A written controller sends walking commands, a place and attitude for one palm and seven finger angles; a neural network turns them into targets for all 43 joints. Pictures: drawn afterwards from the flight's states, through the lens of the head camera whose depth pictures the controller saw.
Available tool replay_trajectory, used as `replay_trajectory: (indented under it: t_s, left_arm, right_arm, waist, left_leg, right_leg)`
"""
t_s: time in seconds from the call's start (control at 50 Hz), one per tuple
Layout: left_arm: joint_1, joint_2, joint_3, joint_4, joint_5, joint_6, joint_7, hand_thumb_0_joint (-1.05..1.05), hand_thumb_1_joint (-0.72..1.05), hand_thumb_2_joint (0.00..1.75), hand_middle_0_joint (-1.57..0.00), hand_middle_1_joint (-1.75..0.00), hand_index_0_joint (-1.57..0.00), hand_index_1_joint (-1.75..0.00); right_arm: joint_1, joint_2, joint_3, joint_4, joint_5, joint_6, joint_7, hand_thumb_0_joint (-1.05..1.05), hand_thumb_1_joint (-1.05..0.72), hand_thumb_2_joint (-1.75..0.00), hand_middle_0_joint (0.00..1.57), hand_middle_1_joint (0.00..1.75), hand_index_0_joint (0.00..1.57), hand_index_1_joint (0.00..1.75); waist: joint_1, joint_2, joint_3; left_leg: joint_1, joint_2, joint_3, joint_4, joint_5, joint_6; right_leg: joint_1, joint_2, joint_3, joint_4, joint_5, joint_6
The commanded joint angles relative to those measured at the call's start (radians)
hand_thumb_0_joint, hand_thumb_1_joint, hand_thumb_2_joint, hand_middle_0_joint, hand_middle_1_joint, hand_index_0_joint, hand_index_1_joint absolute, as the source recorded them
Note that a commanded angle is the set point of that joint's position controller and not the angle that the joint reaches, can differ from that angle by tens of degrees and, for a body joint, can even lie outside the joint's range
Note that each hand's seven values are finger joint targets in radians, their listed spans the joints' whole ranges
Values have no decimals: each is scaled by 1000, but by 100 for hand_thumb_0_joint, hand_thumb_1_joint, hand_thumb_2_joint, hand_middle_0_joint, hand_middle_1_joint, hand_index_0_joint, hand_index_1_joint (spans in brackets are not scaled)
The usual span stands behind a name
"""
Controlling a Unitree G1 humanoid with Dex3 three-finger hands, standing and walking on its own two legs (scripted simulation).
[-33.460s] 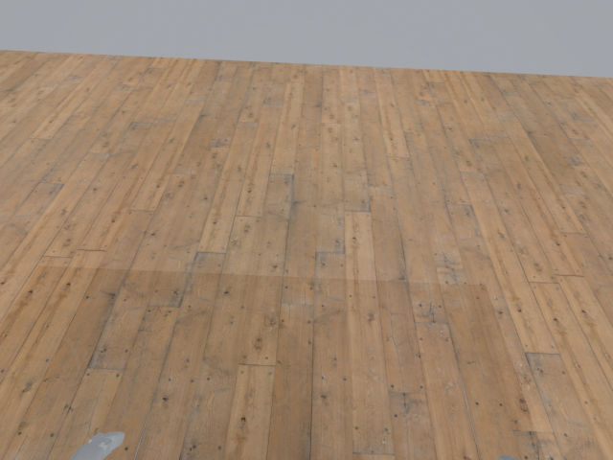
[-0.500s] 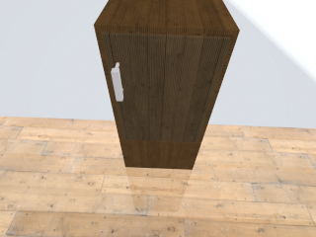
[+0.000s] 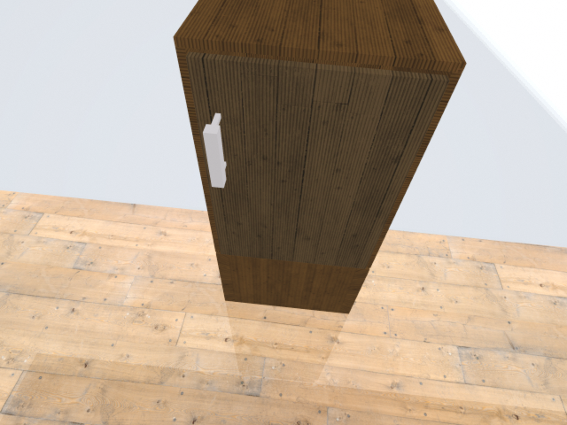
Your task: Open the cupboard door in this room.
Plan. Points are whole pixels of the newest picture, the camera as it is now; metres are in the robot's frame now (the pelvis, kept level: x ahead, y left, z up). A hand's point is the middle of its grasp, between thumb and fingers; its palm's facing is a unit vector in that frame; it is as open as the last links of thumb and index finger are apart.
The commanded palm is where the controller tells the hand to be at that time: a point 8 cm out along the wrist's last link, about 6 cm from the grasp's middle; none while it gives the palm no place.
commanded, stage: come to a stop and stand still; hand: left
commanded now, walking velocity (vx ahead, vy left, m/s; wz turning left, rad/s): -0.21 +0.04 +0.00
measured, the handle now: (218, 150) +0.58 +0.19 +0.03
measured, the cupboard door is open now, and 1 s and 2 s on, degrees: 0 0 0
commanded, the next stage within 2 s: none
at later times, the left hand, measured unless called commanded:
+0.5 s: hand out of the picture +0.11 +0.16 -0.16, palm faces +0.01 -0.96 -0.27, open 7.3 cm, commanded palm none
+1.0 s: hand out of the picture -0.01 +0.17 -0.18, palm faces +0.08 -0.97 -0.22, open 7.3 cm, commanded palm none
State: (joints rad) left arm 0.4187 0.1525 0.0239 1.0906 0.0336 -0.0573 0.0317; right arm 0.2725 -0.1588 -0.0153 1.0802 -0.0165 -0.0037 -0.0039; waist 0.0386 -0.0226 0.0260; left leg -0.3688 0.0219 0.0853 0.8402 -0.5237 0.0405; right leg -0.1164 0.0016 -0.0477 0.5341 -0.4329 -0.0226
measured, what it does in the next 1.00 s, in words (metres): steps on the spot: left foot, then right foot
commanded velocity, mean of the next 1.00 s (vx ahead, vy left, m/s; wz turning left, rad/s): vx -0.04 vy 0.05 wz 0.00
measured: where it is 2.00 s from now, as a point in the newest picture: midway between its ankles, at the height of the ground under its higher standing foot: outside the picture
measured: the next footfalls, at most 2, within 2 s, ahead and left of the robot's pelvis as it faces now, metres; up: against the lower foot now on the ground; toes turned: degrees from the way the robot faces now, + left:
left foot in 0.06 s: +0.08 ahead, +0.10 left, +0.00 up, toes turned +5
right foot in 0.50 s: +0.07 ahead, -0.14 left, +0.00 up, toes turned -2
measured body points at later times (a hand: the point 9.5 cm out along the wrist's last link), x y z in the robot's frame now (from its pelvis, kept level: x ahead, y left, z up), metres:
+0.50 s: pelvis +0.02 -0.03 +0.00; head +0.05 -0.04 +0.45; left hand +0.11 +0.21 -0.14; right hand +0.08 -0.27 -0.16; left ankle +0.04 +0.10 -0.73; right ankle +0.03 -0.14 -0.73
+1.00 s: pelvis +0.00 -0.02 +0.00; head +0.01 +0.00 +0.45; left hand -0.01 +0.22 -0.16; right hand +0.05 -0.25 -0.14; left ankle +0.00 +0.09 -0.73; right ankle +0.03 -0.14 -0.73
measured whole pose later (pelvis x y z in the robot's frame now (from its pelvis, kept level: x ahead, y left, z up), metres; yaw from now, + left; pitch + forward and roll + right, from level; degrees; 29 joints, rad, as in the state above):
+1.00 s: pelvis +0.00 -0.02 +0.00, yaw +0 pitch +0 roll +0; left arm 0.32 0.20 0.03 1.04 0.01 0.03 0.04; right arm 0.25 -0.16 -0.02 0.98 -0.02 0.03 -0.01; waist 0.04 -0.05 0.03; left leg -0.25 0.01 0.07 0.57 -0.31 0.02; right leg -0.32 -0.06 -0.08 0.60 -0.27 -0.02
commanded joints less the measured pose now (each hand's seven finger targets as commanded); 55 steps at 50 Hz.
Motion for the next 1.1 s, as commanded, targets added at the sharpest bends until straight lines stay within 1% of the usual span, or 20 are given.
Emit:
replay_trajectory:
  t_s: [0.0,0.02,0.06,0.08,0.14,0.32,0.42,0.44,0.48,0.5,0.56,0.7,0.78,0.86,0.9,0.92,0.94,0.98,1.02,1.08]
  left_arm:
    - [41,147,25,-12,-6,2,10,0,90,90,-20,-30,-20,-30]
    - [21,125,21,-17,-12,7,11,0,90,90,-20,-30,-20,-30]
    - [56,60,2,-35,-42,11,20,0,90,90,-20,-30,-20,-30]
    - [62,86,10,-32,-33,23,29,0,90,90,-20,-30,-20,-30]
    - [-20,84,10,-31,-13,49,22,0,90,90,-20,-30,-20,-30]
    - [-81,56,31,-127,-4,94,5,0,90,90,-20,-30,-20,-30]
    - [-54,62,34,-143,-6,68,2,0,90,90,-20,-30,-20,-30]
    - [-41,95,37,-142,-2,55,4,0,90,90,-20,-30,-20,-30]
    - [-69,237,50,-176,2,44,7,0,90,90,-20,-30,-20,-30]
    - [-92,241,46,-185,0,48,4,0,90,90,-20,-30,-20,-30]
    - [-178,200,49,-209,-5,40,7,0,90,90,-20,-30,-20,-30]
    - [-64,208,60,-165,-4,34,8,0,90,90,-20,-30,-20,-30]
    - [-68,221,65,-153,-1,45,6,0,90,90,-20,-30,-20,-30]
    - [-120,207,62,-142,-9,59,4,0,90,90,-20,-30,-20,-30]
    - [-118,136,42,-142,-17,69,0,0,90,90,-20,-30,-20,-30]
    - [-103,79,32,-153,-18,73,-3,0,90,90,-20,-30,-20,-30]
    - [-19,117,-1,-50,-21,46,38,0,90,90,-20,-30,-20,-30]
    - [-56,188,17,-109,-8,56,8,0,90,90,-20,-30,-20,-30]
    - [-91,172,5,-119,-1,60,-2,0,90,90,-20,-30,-20,-30]
    - [-70,109,-11,-85,-3,49,-7,0,90,90,-20,-30,-20,-30]
  right_arm:
    - [3,-28,-2,-76,8,-56,-3,0,-90,-90,20,30,20,30]
    - [133,-50,-7,-23,5,-59,-14,0,-90,-90,20,30,20,30]
    - [253,-175,-16,-3,7,-52,-42,0,-90,-90,20,30,20,30]
    - [165,-156,-8,-28,11,-41,-39,0,-90,-90,20,30,20,30]
    - [-1,-148,-7,-62,9,-46,-50,0,-90,-90,20,30,20,30]
    - [-31,-166,-58,-120,-12,-6,-44,0,-90,-90,20,30,20,30]
    - [-63,-154,-61,-145,-14,6,-23,0,-90,-90,20,30,20,30]
    - [-47,-122,-55,-141,-7,7,-16,0,-90,-90,20,30,20,30]
    - [-30,-54,-44,-173,3,24,-11,0,-90,-90,20,30,20,30]
    - [-42,-71,-49,-175,-2,33,-7,0,-90,-90,20,30,20,30]
    - [-13,-103,-52,-136,-12,40,9,0,-90,-90,20,30,20,30]
    - [-42,-66,-33,-141,-3,29,11,0,-90,-90,20,30,20,30]
    - [-30,-58,-29,-143,4,27,9,0,-90,-90,20,30,20,30]
    - [83,-47,-21,-99,5,16,0,0,-90,-90,20,30,20,30]
    - [137,-97,-26,-80,3,3,-10,0,-90,-90,20,30,20,30]
    - [123,-157,-37,-99,-3,0,-15,0,-90,-90,20,30,20,30]
    - [-51,-192,-41,-159,4,10,-13,0,-90,-90,20,30,20,30]
    - [-59,-100,-18,-224,-15,8,0,0,-90,-90,20,30,20,30]
    - [13,-127,-14,-230,-13,-2,1,0,-90,-90,20,30,20,30]
    - [18,-153,-18,-229,-1,-15,-12,0,-90,-90,20,30,20,30]
  waist:
    - [-73,-73,17]
    - [-118,-18,-43]
    - [-110,298,-191]
    - [-76,181,-166]
    - [-34,164,72]
    - [-34,178,-70]
    - [8,137,-74]
    - [10,51,-78]
    - [7,-254,-36]
    - [10,-176,-27]
    - [-28,-204,19]
    - [21,-106,-43]
    - [19,-146,-53]
    - [-41,-125,-54]
    - [-58,58,-54]
    - [-48,253,-30]
    - [-18,280,21]
    - [-22,354,118]
    - [-43,345,126]
    - [-22,68,73]
  left_leg:
    - [90,-30,45,-303,241,-5]
    - [308,-9,4,-363,450,6]
    - [470,410,-440,-431,1325,215]
    - [382,407,-342,-430,1317,243]
    - [137,313,-212,-480,1203,179]
    - [228,271,-117,-444,1030,149]
    - [76,209,-112,-378,579,83]
    - [35,142,-77,-311,381,31]
    - [-90,-14,-42,-47,-57,-46]
    - [-78,-4,-91,60,-58,-41]
    - [-158,17,-101,216,124,-57]
    - [-141,2,-41,36,113,-89]
    - [-52,-10,-32,-82,104,-76]
    - [199,-29,-1,-350,258,-59]
    - [310,80,-108,-500,287,-28]
    - [257,245,-308,-580,305,40]
    - [-21,146,-19,-369,308,2]
    - [-50,33,-100,-426,-13,-22]
    - [-79,110,-222,-564,-79,11]
    - [-18,141,-238,-555,69,42]
  right_leg:
    - [-23,-186,141,-33,744,-118]
    - [-118,-132,87,117,741,-68]
    - [-315,-6,42,478,-149,27]
    - [-256,-39,88,502,-184,11]
    - [-250,-89,70,402,-94,33]
    - [-294,-39,0,365,40,46]
    - [-73,-36,-28,34,219,43]
    - [-17,-76,19,-77,282,44]
    - [-112,-405,393,-255,345,-102]
    - [-181,-419,386,-291,180,-160]
    - [-166,-332,320,-311,117,-120]
    - [8,-327,235,-236,438,-166]
    - [-37,-323,230,-242,376,-169]
    - [-195,-249,161,-192,199,-106]
    - [-290,-140,74,-52,84,-37]
    - [-348,-65,-8,63,-19,12]
    - [-115,-107,40,102,147,-27]
    - [-291,-134,105,-46,-108,-52]
    - [-258,-45,-4,51,-18,-22]
    - [-188,-43,8,31,106,-8]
